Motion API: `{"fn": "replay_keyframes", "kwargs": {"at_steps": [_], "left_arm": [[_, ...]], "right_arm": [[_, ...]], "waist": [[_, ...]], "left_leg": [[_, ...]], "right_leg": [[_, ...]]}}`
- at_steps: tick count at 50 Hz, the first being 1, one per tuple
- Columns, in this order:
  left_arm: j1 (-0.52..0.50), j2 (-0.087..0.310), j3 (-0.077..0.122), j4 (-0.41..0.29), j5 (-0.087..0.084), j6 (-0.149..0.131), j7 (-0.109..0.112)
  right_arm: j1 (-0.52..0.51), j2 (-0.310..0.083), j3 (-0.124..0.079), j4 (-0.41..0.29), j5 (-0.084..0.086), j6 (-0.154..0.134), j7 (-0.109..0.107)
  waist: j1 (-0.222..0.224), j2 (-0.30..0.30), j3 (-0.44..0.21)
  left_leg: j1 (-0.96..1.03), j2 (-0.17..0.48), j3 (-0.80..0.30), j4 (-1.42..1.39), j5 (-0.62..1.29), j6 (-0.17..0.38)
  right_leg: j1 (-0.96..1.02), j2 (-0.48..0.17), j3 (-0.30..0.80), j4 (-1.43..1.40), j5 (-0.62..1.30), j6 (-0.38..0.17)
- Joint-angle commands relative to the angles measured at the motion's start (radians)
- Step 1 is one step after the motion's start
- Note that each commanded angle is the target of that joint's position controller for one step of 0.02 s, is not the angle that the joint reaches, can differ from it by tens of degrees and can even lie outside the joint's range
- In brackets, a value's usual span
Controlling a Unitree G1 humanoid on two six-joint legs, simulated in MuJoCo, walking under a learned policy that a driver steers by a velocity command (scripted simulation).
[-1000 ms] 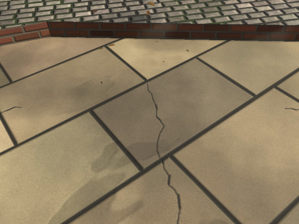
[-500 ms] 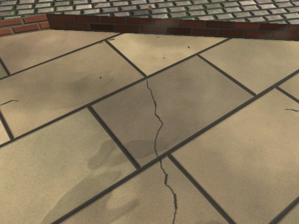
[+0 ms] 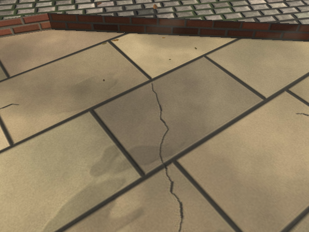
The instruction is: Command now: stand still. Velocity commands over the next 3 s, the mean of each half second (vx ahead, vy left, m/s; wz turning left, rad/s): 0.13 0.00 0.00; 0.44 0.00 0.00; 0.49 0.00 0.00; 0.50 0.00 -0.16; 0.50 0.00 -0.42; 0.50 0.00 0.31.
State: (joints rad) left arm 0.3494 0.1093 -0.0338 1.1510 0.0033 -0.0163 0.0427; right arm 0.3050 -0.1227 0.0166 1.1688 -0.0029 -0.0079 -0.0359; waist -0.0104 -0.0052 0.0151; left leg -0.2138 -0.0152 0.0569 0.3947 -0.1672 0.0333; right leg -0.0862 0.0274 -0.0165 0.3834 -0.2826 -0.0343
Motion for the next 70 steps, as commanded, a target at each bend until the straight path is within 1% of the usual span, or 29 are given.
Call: {"fn": "replay_keyframes", "kwargs": {"at_steps": [1, 10, 13, 16, 19, 23, 24, 25, 26, 27, 29, 33, 38, 42, 43, 46, 50, 52, 53, 54, 55, 56, 57, 58, 59, 61, 63, 66, 70], "left_arm": [[0.093, 0.060, 0.008, 0.002, 0.000, -0.002, 0.002], [0.104, 0.052, 0.008, 0.008, 0.001, -0.004, 0.003], [0.133, 0.084, 0.025, 0.010, 0.004, 0.004, 0.004], [0.191, 0.124, 0.051, 0.007, 0.008, 0.013, 0.002], [0.200, 0.143, 0.070, 0.001, 0.012, -0.004, 0.002], [0.132, 0.148, 0.078, -0.029, 0.011, -0.028, -0.010], [0.082, 0.126, 0.072, -0.052, 0.009, -0.033, -0.014], [0.024, 0.070, 0.057, -0.099, 0.005, -0.044, -0.024], [0.011, 0.098, 0.064, -0.121, 0.024, -0.052, -0.031], [-0.022, 0.142, 0.078, -0.125, 0.038, -0.052, -0.035], [-0.016, 0.107, 0.073, -0.123, 0.020, -0.057, -0.049], [-0.067, 0.128, 0.090, -0.151, 0.022, -0.020, -0.068], [-0.176, 0.128, 0.095, -0.194, 0.037, 0.008, -0.091], [-0.465, 0.166, 0.114, -0.318, 0.028, -0.034, -0.090], [-0.476, 0.172, 0.113, -0.335, 0.029, -0.039, -0.087], [-0.425, 0.136, 0.106, -0.322, 0.022, -0.052, -0.115], [-0.529, 0.143, 0.098, -0.364, 0.033, -0.052, -0.116], [-0.385, 0.159, 0.100, -0.314, 0.042, -0.062, -0.092], [-0.207, 0.194, 0.113, -0.248, 0.039, -0.065, -0.077], [0.023, 0.230, 0.128, -0.167, 0.057, -0.073, -0.069], [0.145, 0.300, 0.152, -0.116, 0.077, -0.081, -0.073], [0.205, 0.371, 0.155, -0.125, 0.061, -0.091, -0.081], [0.234, 0.333, 0.149, -0.149, 0.032, -0.078, -0.090], [0.149, 0.307, 0.143, -0.169, 0.034, -0.070, -0.079], [0.099, 0.255, 0.134, -0.167, 0.048, -0.060, -0.054], [0.101, 0.225, 0.118, -0.165, 0.038, -0.077, -0.036], [-0.020, 0.198, 0.100, -0.147, 0.014, -0.105, -0.041], [-0.068, 0.180, 0.095, -0.157, 0.015, -0.112, -0.050], [0.036, 0.206, 0.099, -0.140, -0.009, -0.095, -0.055]], "right_arm": [[0.074, -0.067, -0.009, -0.003, 0.000, -0.004, -0.002], [0.079, -0.065, -0.009, -0.001, 0.001, -0.004, -0.004], [0.079, -0.086, -0.021, -0.011, -0.001, 0.004, -0.002], [0.015, -0.063, -0.025, -0.063, -0.017, 0.002, 0.013], [-0.024, -0.053, -0.026, -0.115, -0.031, -0.027, 0.026], [0.101, -0.082, -0.051, -0.112, -0.012, -0.059, 0.051], [0.210, -0.095, -0.061, -0.083, -0.007, -0.067, 0.049], [0.332, -0.165, -0.085, -0.047, -0.003, -0.072, 0.042], [0.462, -0.216, -0.105, -0.013, -0.005, -0.062, 0.039], [0.383, -0.173, -0.091, -0.034, -0.011, -0.054, 0.035], [0.239, -0.164, -0.084, -0.089, -0.023, -0.060, 0.033], [0.222, -0.113, -0.061, -0.086, -0.001, -0.077, 0.017], [0.328, -0.132, -0.061, -0.064, -0.026, -0.087, 0.018], [0.370, -0.139, -0.058, -0.044, -0.030, -0.124, 0.008], [0.296, -0.170, -0.067, -0.061, -0.038, -0.137, 0.001], [0.194, -0.140, -0.055, -0.092, -0.010, -0.152, -0.005], [0.301, -0.130, -0.049, -0.062, -0.045, -0.122, -0.014], [0.317, -0.156, -0.048, -0.058, -0.056, -0.098, -0.020], [0.310, -0.169, -0.052, -0.055, -0.062, -0.088, -0.024], [0.284, -0.171, -0.056, -0.049, -0.044, -0.077, -0.025], [0.270, -0.147, -0.066, -0.051, -0.014, -0.075, -0.021], [0.454, -0.101, -0.067, -0.050, 0.064, -0.081, -0.031], [0.372, -0.159, -0.068, -0.073, 0.082, -0.100, -0.034], [0.283, -0.178, -0.068, -0.103, 0.071, -0.093, -0.030], [0.168, -0.166, -0.065, -0.118, 0.014, -0.075, -0.019], [0.145, -0.121, -0.060, -0.133, -0.066, -0.041, 0.021], [-0.040, -0.069, -0.051, -0.212, -0.049, -0.027, 0.048], [-0.040, -0.077, -0.043, -0.227, -0.043, -0.042, 0.067], [-0.178, -0.110, -0.042, -0.267, -0.020, -0.045, 0.066]], "waist": [[0.000, 0.000, 0.067], [0.000, -0.002, 0.068], [0.009, -0.030, 0.064], [0.047, -0.106, 0.193], [0.050, -0.115, 0.242], [-0.029, -0.080, 0.183], [-0.085, -0.024, 0.157], [-0.136, 0.196, 0.135], [-0.174, 0.297, 0.091], [-0.114, 0.129, 0.122], [-0.038, 0.023, 0.105], [0.001, 0.074, 0.109], [-0.019, 0.083, 0.083], [-0.078, 0.075, 0.211], [-0.047, 0.067, 0.229], [-0.031, 0.041, 0.139], [-0.133, 0.012, 0.195], [-0.094, 0.016, 0.112], [-0.030, 0.025, 0.028], [0.087, -0.013, -0.058], [0.136, -0.159, -0.114], [0.024, -0.315, -0.330], [0.123, -0.193, -0.474], [0.114, -0.104, -0.476], [0.091, -0.023, -0.352], [0.047, 0.014, -0.208], [-0.040, -0.015, 0.043], [-0.074, -0.103, 0.029], [-0.015, -0.064, 0.022]], "left_leg": [[0.049, 0.109, -0.123, -0.058, 0.092, 0.017], [0.052, 0.109, -0.120, -0.053, 0.102, 0.017], [0.019, 0.043, -0.077, 0.003, -0.205, 0.034], [-0.201, -0.011, -0.014, 0.155, -0.317, 0.036], [-0.284, 0.041, -0.002, 0.248, -0.195, 0.038], [-0.040, 0.018, 0.019, 0.117, -0.159, 0.050], [0.114, 0.041, -0.048, 0.063, -0.199, 0.068], [0.295, 0.171, -0.295, -0.083, -0.260, 0.133], [0.435, 0.347, -0.584, -0.199, -0.217, 0.206], [0.384, 0.358, -0.548, -0.183, -0.116, 0.205], [0.275, 0.328, -0.409, -0.205, 0.058, 0.195], [0.249, 0.237, -0.218, -0.255, 0.234, 0.152], [0.274, 0.247, -0.123, -0.178, 0.401, 0.179], [0.419, 0.249, -0.172, -0.190, 0.260, 0.187], [0.335, 0.202, -0.131, -0.181, 0.186, 0.158], [0.090, 0.166, -0.061, -0.113, 0.057, 0.120], [0.221, 0.147, -0.058, 0.075, 0.086, 0.105], [0.319, 0.121, -0.061, 0.339, 0.255, 0.110], [0.318, 0.119, -0.083, 0.553, 0.368, 0.123], [0.211, 0.088, -0.053, 0.864, 0.367, 0.113], [-0.052, -0.041, 0.000, 1.288, -0.309, 0.081], [-0.480, -0.067, -0.138, 1.556, -0.727, 0.055], [-0.611, -0.029, -0.213, 1.524, -0.586, 0.063], [-0.700, 0.031, -0.152, 1.467, -0.472, 0.047], [-0.681, 0.057, -0.077, 1.419, -0.413, 0.030], [-0.609, 0.101, -0.084, 1.391, -0.379, 0.038], [-0.478, 0.157, -0.102, 0.898, -0.130, 0.015], [-0.202, 0.120, -0.036, 0.493, 0.163, 0.011], [-0.200, 0.093, -0.009, 0.306, 0.202, 0.036]], "right_leg": [[-0.112, -0.115, 0.103, -0.085, 0.135, -0.023], [-0.106, -0.116, 0.102, -0.084, 0.150, -0.022], [-0.113, -0.081, 0.110, -0.095, -0.180, -0.059], [-0.123, -0.187, 0.282, -0.202, -0.488, -0.137], [-0.092, -0.301, 0.380, -0.245, -0.382, -0.203], [-0.154, -0.225, 0.256, -0.132, -0.168, -0.157], [-0.257, -0.160, 0.172, -0.028, -0.118, -0.119], [-0.418, -0.024, 0.003, 0.240, -0.052, -0.058], [-0.585, 0.028, -0.066, 0.544, -0.194, -0.035], [-0.632, -0.019, 0.001, 0.679, -0.188, -0.044], [-0.570, -0.080, 0.037, 0.708, -0.061, -0.044], [-0.531, -0.087, -0.003, 0.548, 0.048, -0.015], [-0.609, -0.085, -0.041, 0.588, 0.224, -0.025], [-0.902, -0.107, 0.002, 0.409, 0.320, -0.029], [-0.826, -0.116, 0.016, 0.276, 0.434, -0.017], [-0.429, -0.106, -0.023, 0.143, 0.816, -0.056], [-0.466, -0.099, -0.059, 0.002, 0.773, -0.063], [-0.355, -0.091, -0.069, -0.096, 0.773, -0.059], [-0.202, -0.086, -0.073, -0.113, 0.763, -0.060], [0.059, -0.094, -0.110, -0.181, 0.844, -0.060], [0.316, -0.194, -0.022, -0.121, 0.983, -0.090], [0.810, -0.438, 0.134, 0.420, 1.715, -0.145], [0.871, -0.509, 0.260, 0.385, 1.622, -0.205], [0.766, -0.526, 0.378, 0.215, 0.992, -0.290], [0.515, -0.473, 0.402, 0.081, 0.638, -0.291], [0.140, -0.477, 0.425, -0.007, 0.396, -0.330], [-0.279, -0.338, 0.240, -0.169, 0.294, -0.211], [-0.375, -0.184, 0.019, -0.166, 0.570, -0.174], [-0.147, -0.243, 0.048, -0.189, 0.510, -0.162]]}}
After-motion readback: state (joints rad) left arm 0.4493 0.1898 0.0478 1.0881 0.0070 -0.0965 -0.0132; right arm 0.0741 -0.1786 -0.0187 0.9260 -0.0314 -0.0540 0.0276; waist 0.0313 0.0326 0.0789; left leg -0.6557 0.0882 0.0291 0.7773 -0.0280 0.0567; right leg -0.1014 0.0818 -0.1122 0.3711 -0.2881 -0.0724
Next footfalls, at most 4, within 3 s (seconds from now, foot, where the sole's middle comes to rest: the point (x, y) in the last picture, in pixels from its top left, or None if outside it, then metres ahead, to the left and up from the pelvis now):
1.10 right None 0.57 -0.12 -0.94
1.54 left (146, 189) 0.82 0.06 -0.94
2.06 right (180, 145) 1.10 -0.14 -0.94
2.66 left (172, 103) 1.46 -0.11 -0.94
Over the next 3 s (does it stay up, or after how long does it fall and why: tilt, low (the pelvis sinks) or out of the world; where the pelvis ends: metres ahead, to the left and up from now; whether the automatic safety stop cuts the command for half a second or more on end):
stays up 1.45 -0.16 -0.16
